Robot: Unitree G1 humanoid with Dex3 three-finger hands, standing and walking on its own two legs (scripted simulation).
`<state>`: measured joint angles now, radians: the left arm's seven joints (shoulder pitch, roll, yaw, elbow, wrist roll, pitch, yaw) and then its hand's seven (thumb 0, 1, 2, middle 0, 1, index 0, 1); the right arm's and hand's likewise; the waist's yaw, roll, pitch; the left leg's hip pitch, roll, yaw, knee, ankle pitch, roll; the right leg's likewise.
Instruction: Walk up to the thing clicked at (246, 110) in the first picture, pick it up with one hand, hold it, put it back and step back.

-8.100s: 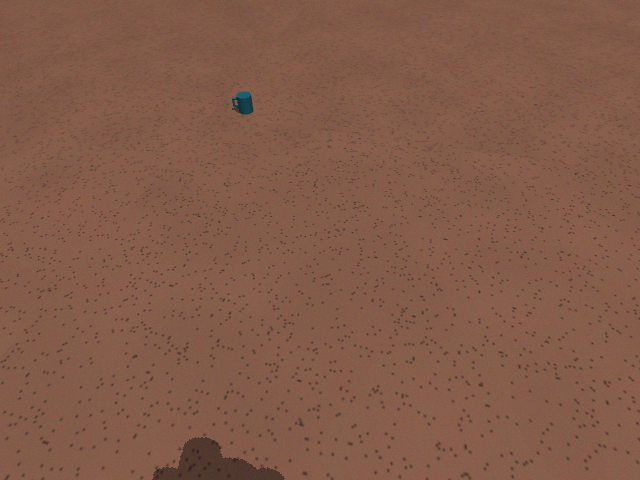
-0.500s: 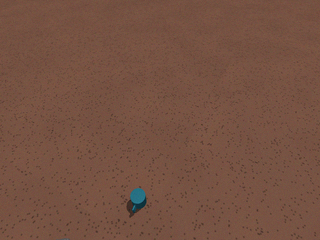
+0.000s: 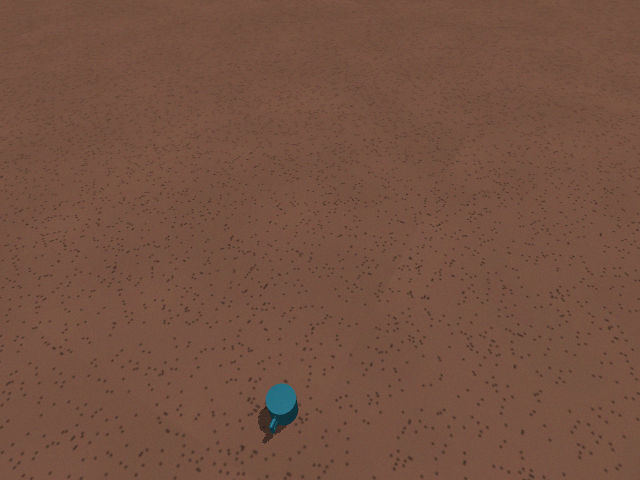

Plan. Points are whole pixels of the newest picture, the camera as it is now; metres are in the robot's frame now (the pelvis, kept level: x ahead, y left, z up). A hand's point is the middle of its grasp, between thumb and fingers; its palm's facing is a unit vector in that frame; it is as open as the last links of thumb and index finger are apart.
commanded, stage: stand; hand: left
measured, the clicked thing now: (280, 410) +0.42 +0.17 -0.73
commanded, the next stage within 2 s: none
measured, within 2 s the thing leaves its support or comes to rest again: neither
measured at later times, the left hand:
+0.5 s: hand out of the picture +0.07 +0.25 -0.15, palm faces -0.02 -0.94 -0.35, open 7.4 cm
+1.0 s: hand out of the picture +0.08 +0.25 -0.15, palm faces -0.02 -0.94 -0.34, open 7.4 cm
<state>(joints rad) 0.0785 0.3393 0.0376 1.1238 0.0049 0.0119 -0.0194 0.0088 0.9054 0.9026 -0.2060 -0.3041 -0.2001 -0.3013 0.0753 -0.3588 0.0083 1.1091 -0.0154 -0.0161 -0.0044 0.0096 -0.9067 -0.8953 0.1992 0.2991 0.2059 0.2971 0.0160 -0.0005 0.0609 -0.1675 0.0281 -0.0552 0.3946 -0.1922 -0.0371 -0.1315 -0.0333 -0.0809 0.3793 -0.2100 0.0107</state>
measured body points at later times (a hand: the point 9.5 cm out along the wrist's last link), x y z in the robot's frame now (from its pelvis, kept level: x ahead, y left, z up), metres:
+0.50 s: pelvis -0.01 +0.00 +0.00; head +0.00 -0.01 +0.45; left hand +0.07 +0.30 -0.13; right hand +0.06 -0.30 -0.13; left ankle +0.02 +0.14 -0.74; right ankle +0.00 -0.12 -0.74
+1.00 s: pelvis +0.00 +0.00 +0.00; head +0.01 -0.01 +0.45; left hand +0.08 +0.30 -0.13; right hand +0.07 -0.31 -0.13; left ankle +0.02 +0.14 -0.74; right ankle +0.00 -0.12 -0.74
